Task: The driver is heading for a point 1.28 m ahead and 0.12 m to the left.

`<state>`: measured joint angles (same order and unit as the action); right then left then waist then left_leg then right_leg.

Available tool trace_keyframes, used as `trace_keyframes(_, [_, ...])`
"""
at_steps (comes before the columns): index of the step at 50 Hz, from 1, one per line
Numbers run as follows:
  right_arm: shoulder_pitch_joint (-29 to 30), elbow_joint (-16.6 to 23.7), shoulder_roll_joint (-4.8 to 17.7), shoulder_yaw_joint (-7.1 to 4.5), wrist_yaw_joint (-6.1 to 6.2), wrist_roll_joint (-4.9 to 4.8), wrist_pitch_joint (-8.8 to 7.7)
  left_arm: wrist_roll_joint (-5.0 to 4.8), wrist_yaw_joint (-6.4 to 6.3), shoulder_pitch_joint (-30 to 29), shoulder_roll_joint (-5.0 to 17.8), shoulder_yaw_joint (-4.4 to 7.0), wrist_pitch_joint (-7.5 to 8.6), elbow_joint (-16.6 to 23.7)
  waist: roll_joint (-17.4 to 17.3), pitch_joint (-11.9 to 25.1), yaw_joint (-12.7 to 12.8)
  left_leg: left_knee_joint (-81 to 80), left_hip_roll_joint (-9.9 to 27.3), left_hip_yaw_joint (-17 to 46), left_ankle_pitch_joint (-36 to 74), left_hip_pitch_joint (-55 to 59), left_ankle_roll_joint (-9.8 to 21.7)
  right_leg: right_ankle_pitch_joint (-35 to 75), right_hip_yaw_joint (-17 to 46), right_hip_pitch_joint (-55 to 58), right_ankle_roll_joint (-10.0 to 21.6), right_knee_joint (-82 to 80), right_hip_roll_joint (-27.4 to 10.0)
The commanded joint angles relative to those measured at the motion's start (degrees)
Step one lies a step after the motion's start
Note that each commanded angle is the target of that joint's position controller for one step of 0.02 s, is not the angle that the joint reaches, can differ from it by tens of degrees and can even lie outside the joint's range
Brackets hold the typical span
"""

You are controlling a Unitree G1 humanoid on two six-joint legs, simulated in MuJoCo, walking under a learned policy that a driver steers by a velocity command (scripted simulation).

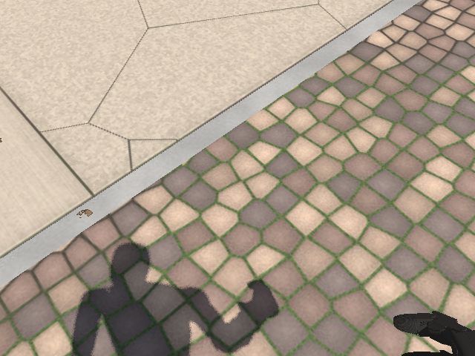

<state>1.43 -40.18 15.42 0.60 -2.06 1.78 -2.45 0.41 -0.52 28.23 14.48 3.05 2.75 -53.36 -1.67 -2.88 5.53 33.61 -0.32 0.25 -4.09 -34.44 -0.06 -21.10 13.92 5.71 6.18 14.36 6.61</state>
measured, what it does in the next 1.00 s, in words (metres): walks ahead: left foot, then right foot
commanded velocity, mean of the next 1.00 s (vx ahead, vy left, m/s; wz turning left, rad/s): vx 0.18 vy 0.00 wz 0.13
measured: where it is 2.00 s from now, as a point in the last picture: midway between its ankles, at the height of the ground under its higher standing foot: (264, 327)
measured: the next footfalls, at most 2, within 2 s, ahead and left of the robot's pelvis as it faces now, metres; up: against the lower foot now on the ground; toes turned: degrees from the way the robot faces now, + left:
left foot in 0.04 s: +0.21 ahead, +0.10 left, +0.00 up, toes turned -3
right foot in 0.48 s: +0.35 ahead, -0.11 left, +0.00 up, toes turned -3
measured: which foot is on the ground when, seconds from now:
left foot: up 0.00-0.02, down 0.04-0.50, up 0.52-0.88, down 0.90-1.00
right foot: down 0.00-0.04, up 0.06-0.46, down 0.48-0.90, up 0.92-1.00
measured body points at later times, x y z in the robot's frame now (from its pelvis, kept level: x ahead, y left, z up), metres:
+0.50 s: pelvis +0.23 -0.01 +0.00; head +0.26 -0.02 +0.45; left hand +0.43 +0.20 -0.11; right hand +0.18 -0.25 -0.14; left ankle +0.17 +0.10 -0.73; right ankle +0.31 -0.10 -0.73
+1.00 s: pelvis +0.22 +0.02 +0.00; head +0.24 +0.05 +0.45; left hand +0.27 +0.31 -0.13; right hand +0.39 -0.23 -0.10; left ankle +0.21 +0.09 -0.73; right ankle +0.29 -0.11 -0.68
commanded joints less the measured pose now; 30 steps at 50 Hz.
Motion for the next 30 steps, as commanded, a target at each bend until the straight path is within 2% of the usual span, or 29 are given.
trace_keyframes(1, [-10.03, 0.46, 9.28, -2.93, 1.72, -0.52, -1.35, 0.15, -0.13, -3.61, 11.42, 2.49, 1.03, 3.65, 6.28, 6.6, -8.74, -4.42, -3.58, -0.99, -1.58, 24.01, 3.04, 57.32, 5.31, -8.44, 0.15, 15.47, -10.94])
trace_keyframes(2, [-18.37, -1.25, 10.85, -3.63, 2.69, -0.07, -2.05, -0.34, 0.38, -4.96, 11.17, 2.49, 1.46, 4.21, 4.82, 11.15, -12.94, -6.48, 0.75, 2.28, -1.22, 36.45, 4.55, 50.12, 4.03, -14.28, -0.82, 26.92, -8.24])
trace_keyframes(3, [-26.78, -1.52, 14.73, -4.68, 3.8, 1.5, -2.37, -0.49, 0.52, -3.4, 6.37, 1.32, 2.0, 6.02, -3.62, 19.41, -14.22, -7.42, 15.84, 17.16, -13.28, 48.12, 6.73, 24.61, -0.46, -21.39, -0.84, 42.6, -4.65])
trace_keyframes(4, [-22.57, -0.95, 17.46, -5.39, 3.55, 1.85, -1.54, -1.93, 0.41, 4.34, 3.3, 0.73, 1.06, 7.0, -16.12, 23.56, -8.07, -14.76, 27.5, 43.41, -17.19, 54.16, 13.47, -12.04, -5.62, -36.07, -1.9, 56.45, 2.38])
trace_keyframes(5, [-18.3, -0.17, 11.59, -4.84, 3.19, 0.51, -1.0, 0.56, 0.01, 0.89, 8.59, 1.34, 0.08, 5.38, -4.93, 15.15, -7.39, -16.59, 24.19, 41.32, -24.2, 45.25, 12.61, -5.96, -6.21, -39.89, -1.21, 59.21, -3.49])
trace_keyframes(6, [-15.01, 0.03, 7.17, -3.76, 2.92, 0.07, -1.16, 1.01, 0.7, -3.47, 8.59, 1.55, -0.07, 5.59, -0.82, 7.99, -7.15, -18.08, 21.02, 31.61, -21.65, 36.8, 11.85, -0.15, -7.06, -38.79, -1.36, 57.28, -5.09])
trace_keyframes(7, [-14.06, -0.63, 5.34, -3.28, 2.57, 0.43, -1.46, 1.11, 1.17, -5.12, 7.23, 1.32, -0.15, 5.85, 0.38, 4.75, -6.34, -19.69, 18.3, 25.04, -14.73, 31.8, 11.28, 2.03, -7.64, -37.71, -1.63, 55.54, -6.44])
trace_keyframes(8, [-14.52, -1.38, 4.88, -3.03, 2.66, 0.35, -1.95, 1.46, 1.55, -6.1, 6.49, 1.31, -0.6, 5.88, -1.21, 2.48, -5.79, -20.14, 16.53, 19.68, -4.25, 28.41, 11.04, 2.07, -8.03, -36.64, -2.14, 54.22, -7.09])
trace_keyframes(10, [-16.67, -3.35, 4.62, -2.86, 2.21, -0.39, -3.32, 1.71, 1.84, -5.69, 5.12, 1.09, -1.65, 6.05, -2.84, 2.2, -4.35, -19.17, 15.43, 12.41, 19.7, 25.5, 11.58, 0.61, -8.53, -33.86, -3.18, 52.62, -6.52])
trace_keyframes(12, [-17.99, -4.73, 4.63, -2.78, 1.73, -0.85, -4.4, 1.74, 1.9, -6.71, 4.1, 0.88, -2.04, 6.46, -2.93, 3.36, -3.64, -18.34, 14.96, 7.3, 34.18, 26.35, 12.2, 1.64, -8.69, -34.6, -3.98, 49.75, -5.42])
trace_keyframes(14, [-18.31, -6.11, 4.7, -2.51, 1.53, -0.76, -4.35, 1.86, 2.08, -9.32, 2.88, 0.23, -2.0, 7.18, -4.05, 3.73, -3.39, -18.6, 13.23, 3.93, 38.04, 25.95, 12.05, 4.8, -9.28, -34.56, -4.73, 42.88, -5.02])
trace_keyframes(16, [-17.17, -7.02, 4.63, -2.25, 1.38, -1.14, -3.56, 1.95, 2.29, -12.84, 1.83, -0.84, -1.93, 7.91, -5.17, 3.95, -3.19, -18.19, 9.86, 0.44, 39.35, 23.91, 10.84, 9.65, -13.51, -30.63, -5.46, 33.02, -5.89])
trace_keyframes(18, [-19.74, -8.59, 5.34, -2.42, 1.35, -1.39, -2.8, 1.67, 2.07, -17.0, 1.46, -1.61, -1.74, 8.48, -5.59, 4.74, -5.19, -16.74, 8.63, 0.64, 39.59, 24.13, 10.05, 14.34, -15.68, -27.08, -6.1, 26.52, -5.23])
trace_keyframes(21, [-21.74, -9.96, 7.49, -3.26, 1.58, -1.53, -1.69, 1.17, 0.99, -19.16, 3.11, -1.7, -1.29, 8.83, -5.05, 4.69, -5.92, -12.66, 9.58, 4.6, 35.49, 26.15, 9.39, 15.17, -14.96, -24.88, -5.64, 20.96, -4.64])
trace_keyframes(23, [-20.79, -9.82, 7.99, -3.72, 1.96, -1.96, -0.98, 1.27, -0.04, -16.55, 4.41, -1.4, -0.47, 8.0, -3.82, 4.4, -4.1, -7.81, 8.93, 7.33, 27.33, 25.27, 7.75, 18.66, -14.17, -19.32, -4.45, 12.65, -4.89])
trace_keyframes(24, [-21.49, -9.55, 7.19, -3.68, 2.07, -2.22, -0.94, 1.82, -0.67, -14.36, 6.53, -0.87, 0.21, 7.37, -1.12, 5.34, -3.52, -3.43, 6.88, 7.4, 19.82, 22.66, 5.98, 26.28, -11.69, -13.4, -3.61, 8.9, -8.17])
trace_keyframes(25, [-22.53, -7.48, 4.56, -3.03, 2.27, -2.47, -1.07, 2.53, -1.33, -10.78, 10.51, -0.09, 0.81, 7.7, 6.15, 10.54, -3.31, 6.14, 3.59, 5.15, 1.45, 16.81, 4.08, 48.45, -2.22, -3.82, -1.11, 11.18, -20.54])
trace_keyframes(26, [-29.32, -8.0, 0.6, -2.44, 2.95, -3.18, 0.04, 1.04, -1.23, -10.19, 13.38, 0.94, -0.34, 8.0, 16.04, 16.57, -4.75, 19.88, -3.92, -0.27, -32.42, 10.16, 3.14, 64.1, 6.74, 2.02, 7.97, 12.62, -32.07])
trace_keyframes(27, [-28.23, -9.13, 5.54, -3.81, 3.52, -1.95, 1.62, -0.48, -1.14, -9.97, 10.79, 0.77, -1.29, 8.67, 10.66, 16.47, -3.11, 29.02, -3.79, 0.52, -36.03, 7.31, 2.76, 55.75, 6.95, -1.12, 11.03, 10.18, -31.57])
trace_keyframes(28, [-25.58, -8.82, 5.96, -4.47, 3.41, -1.06, 2.53, -0.47, -1.41, -13.02, 7.9, -0.03, -1.6, 9.36, 7.14, 11.13, -4.35, 32.56, -2.11, 1.59, -32.3, 5.58, 2.2, 46.4, 3.22, -6.33, 10.11, 7.26, -28.52])
trace_keyframes(29, [-23.79, -8.47, 5.23, -4.7, 3.17, -0.73, 3.17, 0.05, -1.85, -17.14, 5.65, -0.71, -1.96, 10.19, 6.57, 7.47, -5.96, 32.53, -0.56, 1.84, -28.69, 5.4, 1.37, 38.96, -0.21, -11.0, 8.26, 4.73, -25.8])
trace_keyframes(30, [-22.82, -8.12, 4.89, -4.96, 2.83, -0.55, 3.89, 0.37, -2.28, -19.19, 4.84, -0.95, -2.11, 10.47, 7.79, 5.15, -6.95, 31.95, 0.34, 1.82, -26.07, 6.09, 0.36, 35.64, -3.55, -14.54, 7.06, 2.96, -23.94])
